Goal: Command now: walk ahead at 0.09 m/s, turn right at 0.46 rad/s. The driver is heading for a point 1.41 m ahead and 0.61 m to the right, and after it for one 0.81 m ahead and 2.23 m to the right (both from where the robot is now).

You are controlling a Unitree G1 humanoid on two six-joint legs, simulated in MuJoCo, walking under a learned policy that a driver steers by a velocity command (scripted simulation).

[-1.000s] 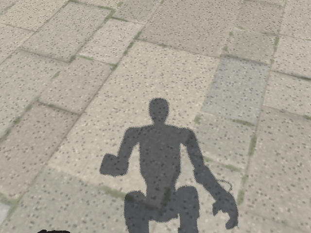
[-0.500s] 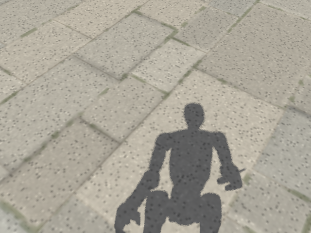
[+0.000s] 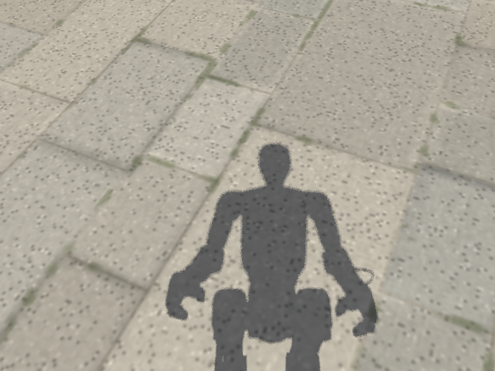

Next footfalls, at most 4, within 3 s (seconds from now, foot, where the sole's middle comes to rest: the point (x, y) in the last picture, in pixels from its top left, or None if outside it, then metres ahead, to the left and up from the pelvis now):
0.44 left None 0.10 0.13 -0.76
0.92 right None -0.01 -0.05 -0.76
1.36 left None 0.12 0.10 -0.76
2.10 left None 0.39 -0.16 -0.76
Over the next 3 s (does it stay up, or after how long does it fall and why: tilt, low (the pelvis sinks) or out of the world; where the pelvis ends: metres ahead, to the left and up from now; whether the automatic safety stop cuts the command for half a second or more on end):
stays up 0.45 -0.30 0.01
